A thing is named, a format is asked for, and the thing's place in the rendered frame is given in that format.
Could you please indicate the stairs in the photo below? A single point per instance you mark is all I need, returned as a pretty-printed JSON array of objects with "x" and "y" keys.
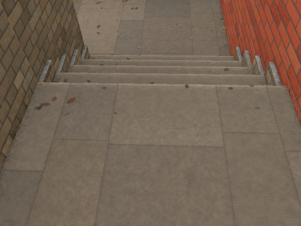
[{"x": 159, "y": 69}]

